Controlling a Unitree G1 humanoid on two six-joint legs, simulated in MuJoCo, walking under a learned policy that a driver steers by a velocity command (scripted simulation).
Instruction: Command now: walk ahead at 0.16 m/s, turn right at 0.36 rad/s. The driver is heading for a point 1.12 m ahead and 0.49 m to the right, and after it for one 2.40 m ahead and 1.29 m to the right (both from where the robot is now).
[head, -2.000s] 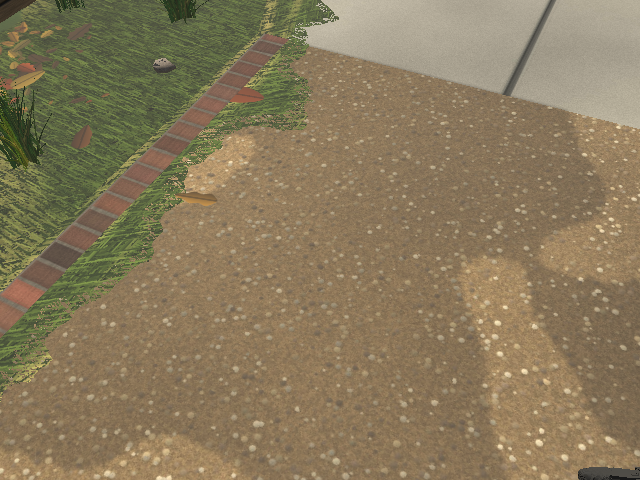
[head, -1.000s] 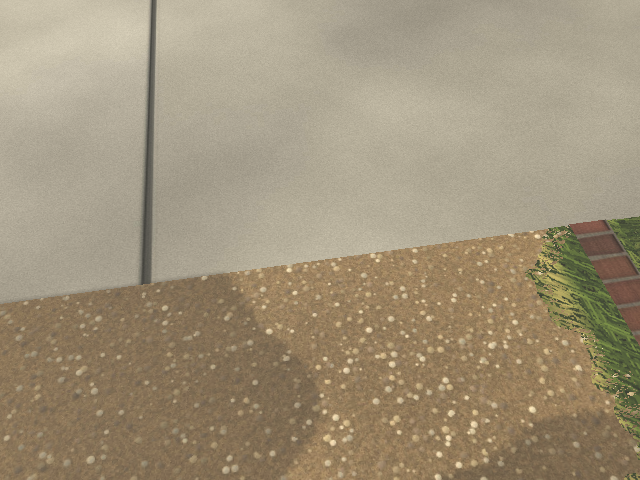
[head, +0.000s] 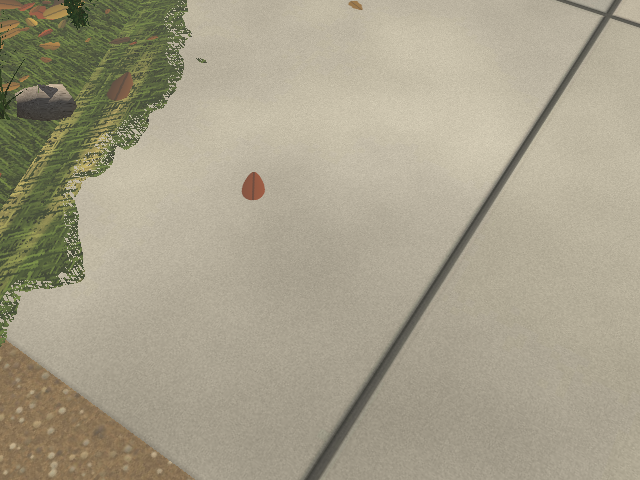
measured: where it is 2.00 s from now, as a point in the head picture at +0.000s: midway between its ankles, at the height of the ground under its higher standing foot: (451, 344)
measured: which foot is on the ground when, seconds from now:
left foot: down 0.00-0.20, up 0.22-0.66, down 0.68-1.00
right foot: up 0.00-0.16, down 0.18-0.68, up 0.70-1.00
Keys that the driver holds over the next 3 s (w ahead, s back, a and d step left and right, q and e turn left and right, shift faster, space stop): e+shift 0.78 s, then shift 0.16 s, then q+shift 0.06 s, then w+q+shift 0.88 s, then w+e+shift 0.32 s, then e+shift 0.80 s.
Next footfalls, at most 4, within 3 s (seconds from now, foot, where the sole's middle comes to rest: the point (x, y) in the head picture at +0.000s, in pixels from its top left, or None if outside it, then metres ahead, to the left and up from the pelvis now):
0.18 right None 0.21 -0.16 -0.78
0.68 left None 0.31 0.01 -0.78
1.10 right None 0.10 -0.15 -0.78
1.56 left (408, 419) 0.56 -0.17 -0.78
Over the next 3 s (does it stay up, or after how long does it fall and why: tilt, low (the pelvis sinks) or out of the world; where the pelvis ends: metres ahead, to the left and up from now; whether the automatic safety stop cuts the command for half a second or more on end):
stays up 1.34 -0.39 0.00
